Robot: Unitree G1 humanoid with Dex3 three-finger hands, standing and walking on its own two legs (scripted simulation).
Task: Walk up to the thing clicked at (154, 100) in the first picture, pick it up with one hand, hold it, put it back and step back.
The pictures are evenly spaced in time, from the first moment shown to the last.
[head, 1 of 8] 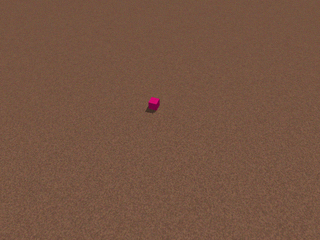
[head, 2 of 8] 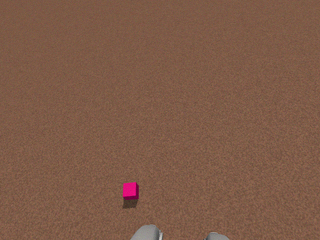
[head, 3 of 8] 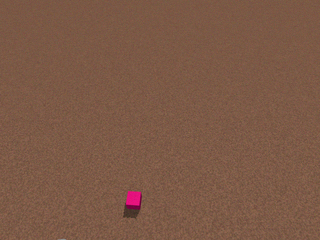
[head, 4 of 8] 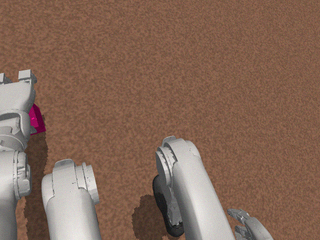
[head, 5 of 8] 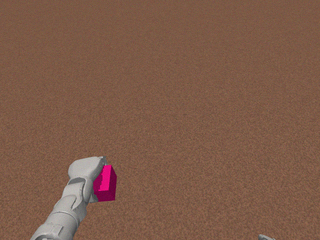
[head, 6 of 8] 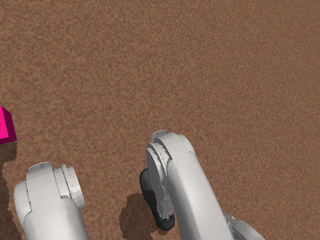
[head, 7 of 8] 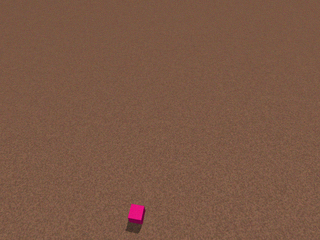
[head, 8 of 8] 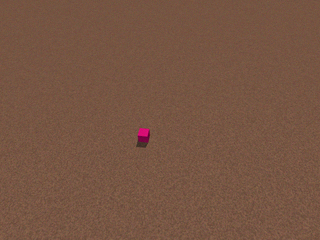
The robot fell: no
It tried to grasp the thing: yes
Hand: left
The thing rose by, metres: 0.67
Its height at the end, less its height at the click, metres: +0.00
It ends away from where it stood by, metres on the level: 0.02
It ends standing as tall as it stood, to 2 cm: yes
